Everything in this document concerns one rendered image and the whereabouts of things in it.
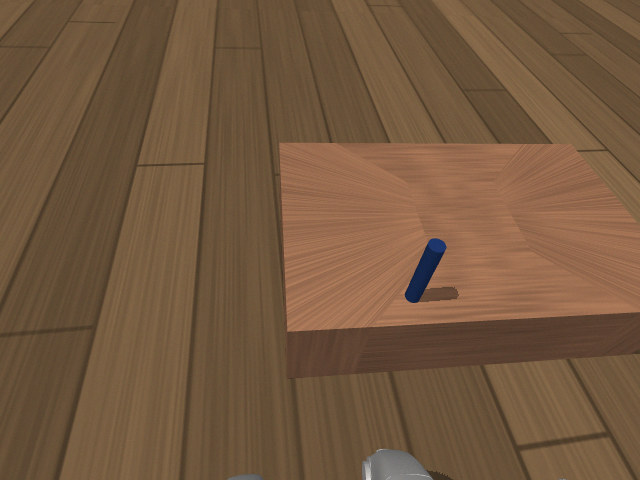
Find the can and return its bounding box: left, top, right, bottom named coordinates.
left=405, top=238, right=446, bottom=303

